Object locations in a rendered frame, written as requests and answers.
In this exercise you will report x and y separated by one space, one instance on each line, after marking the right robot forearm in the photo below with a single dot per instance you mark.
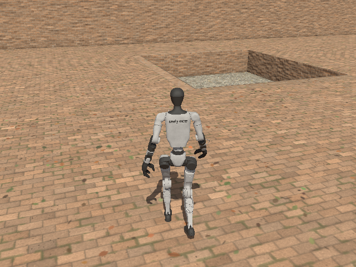
202 143

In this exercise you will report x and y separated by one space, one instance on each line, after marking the right robot shin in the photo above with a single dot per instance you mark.
189 206

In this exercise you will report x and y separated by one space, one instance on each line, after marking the left robot hand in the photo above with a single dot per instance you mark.
144 169

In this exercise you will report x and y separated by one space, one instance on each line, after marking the right robot upper arm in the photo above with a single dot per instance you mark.
197 125

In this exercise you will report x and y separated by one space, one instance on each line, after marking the left robot forearm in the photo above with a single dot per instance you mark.
150 151

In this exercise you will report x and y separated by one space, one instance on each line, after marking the robot left foot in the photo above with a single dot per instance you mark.
168 216

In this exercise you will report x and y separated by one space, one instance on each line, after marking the right robot hand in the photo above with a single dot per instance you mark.
199 150

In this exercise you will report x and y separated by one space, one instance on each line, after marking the left robot upper arm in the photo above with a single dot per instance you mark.
157 127

